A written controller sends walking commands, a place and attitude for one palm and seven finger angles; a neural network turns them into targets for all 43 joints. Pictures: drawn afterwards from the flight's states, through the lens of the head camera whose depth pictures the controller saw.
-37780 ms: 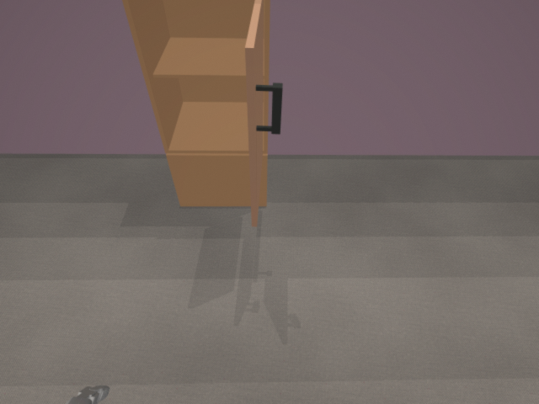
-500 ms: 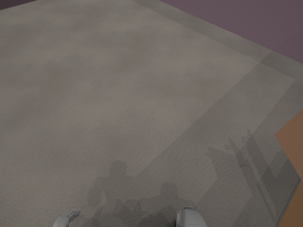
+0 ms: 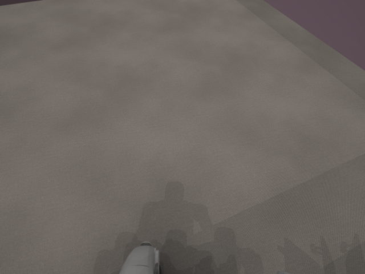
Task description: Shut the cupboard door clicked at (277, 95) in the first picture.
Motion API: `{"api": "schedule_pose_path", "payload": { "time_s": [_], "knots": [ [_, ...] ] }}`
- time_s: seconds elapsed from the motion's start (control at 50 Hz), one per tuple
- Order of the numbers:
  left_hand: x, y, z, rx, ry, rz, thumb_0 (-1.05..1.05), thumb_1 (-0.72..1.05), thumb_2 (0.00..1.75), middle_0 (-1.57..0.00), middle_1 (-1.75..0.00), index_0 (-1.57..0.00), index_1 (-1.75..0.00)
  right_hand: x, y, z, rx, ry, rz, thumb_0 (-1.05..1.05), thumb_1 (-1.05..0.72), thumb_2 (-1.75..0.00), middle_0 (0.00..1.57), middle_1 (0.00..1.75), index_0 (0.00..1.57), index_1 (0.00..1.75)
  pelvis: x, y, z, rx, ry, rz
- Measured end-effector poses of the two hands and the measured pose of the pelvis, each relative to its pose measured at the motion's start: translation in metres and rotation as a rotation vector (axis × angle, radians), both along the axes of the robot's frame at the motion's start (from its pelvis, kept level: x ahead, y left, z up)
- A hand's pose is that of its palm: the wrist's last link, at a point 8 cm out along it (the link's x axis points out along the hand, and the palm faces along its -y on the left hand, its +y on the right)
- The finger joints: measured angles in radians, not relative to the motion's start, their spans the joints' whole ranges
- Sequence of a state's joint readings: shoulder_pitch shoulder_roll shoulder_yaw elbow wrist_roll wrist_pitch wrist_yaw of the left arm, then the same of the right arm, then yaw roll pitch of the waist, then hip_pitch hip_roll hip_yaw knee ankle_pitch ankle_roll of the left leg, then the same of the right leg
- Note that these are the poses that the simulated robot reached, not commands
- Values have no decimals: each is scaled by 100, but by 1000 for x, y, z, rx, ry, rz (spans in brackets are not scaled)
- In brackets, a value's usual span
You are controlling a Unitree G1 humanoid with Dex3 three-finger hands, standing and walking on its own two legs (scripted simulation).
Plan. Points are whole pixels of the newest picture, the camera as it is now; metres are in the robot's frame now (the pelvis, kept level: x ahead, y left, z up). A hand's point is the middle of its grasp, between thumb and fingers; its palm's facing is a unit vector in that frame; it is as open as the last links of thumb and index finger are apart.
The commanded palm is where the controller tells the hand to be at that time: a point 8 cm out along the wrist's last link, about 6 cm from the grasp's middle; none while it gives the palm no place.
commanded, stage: walk to a spot facing it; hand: left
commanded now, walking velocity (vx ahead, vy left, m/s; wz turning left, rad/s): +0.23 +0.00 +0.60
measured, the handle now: out of the picture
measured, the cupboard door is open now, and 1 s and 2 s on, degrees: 53 53 53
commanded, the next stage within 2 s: turn to face it in 0.12 s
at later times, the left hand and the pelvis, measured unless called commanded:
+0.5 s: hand (97, 229) +0.23 +0.24 -0.16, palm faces +0.13 -0.97 -0.19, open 7.4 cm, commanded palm none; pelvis +0.16 +0.05 +0.00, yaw +5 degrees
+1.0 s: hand (99, 209) +0.30 +0.26 -0.19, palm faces -0.11 -0.98 -0.19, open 7.4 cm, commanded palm none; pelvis +0.22 +0.07 -0.01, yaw -11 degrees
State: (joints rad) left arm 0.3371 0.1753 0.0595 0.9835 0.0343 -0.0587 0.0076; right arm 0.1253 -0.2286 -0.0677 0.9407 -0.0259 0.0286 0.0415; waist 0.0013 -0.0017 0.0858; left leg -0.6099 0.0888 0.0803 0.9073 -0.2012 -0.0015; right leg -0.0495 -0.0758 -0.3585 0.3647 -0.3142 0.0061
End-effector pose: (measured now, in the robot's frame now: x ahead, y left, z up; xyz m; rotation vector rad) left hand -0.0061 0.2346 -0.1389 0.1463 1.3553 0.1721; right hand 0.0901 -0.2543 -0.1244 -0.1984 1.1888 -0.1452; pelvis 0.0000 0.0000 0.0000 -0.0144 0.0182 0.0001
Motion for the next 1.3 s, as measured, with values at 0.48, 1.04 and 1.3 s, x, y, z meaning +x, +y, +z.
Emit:
{"api": "schedule_pose_path", "payload": {
  "time_s": [0.48,1.04,1.3],
  "knots": [
    [219,62,6,13,-196,71,0,91,90,-20,-30,-19,-29,151,75,0,-19,12,94,0,-92,-89,20,30,20,30,158,49,2,-6,-32,99],
    [320,86,-19,-7,-53,-192,1,91,90,-20,-30,-20,-30,179,71,8,-87,-74,-195,0,-90,-90,20,29,20,30,222,78,-10,-16,-16,-230],
    [425,60,19,7,-218,-441,1,91,90,-20,-30,-19,-29,84,84,5,-50,28,-421,0,-90,-89,20,30,20,30,220,81,2,-34,-27,-397]
  ]
}}
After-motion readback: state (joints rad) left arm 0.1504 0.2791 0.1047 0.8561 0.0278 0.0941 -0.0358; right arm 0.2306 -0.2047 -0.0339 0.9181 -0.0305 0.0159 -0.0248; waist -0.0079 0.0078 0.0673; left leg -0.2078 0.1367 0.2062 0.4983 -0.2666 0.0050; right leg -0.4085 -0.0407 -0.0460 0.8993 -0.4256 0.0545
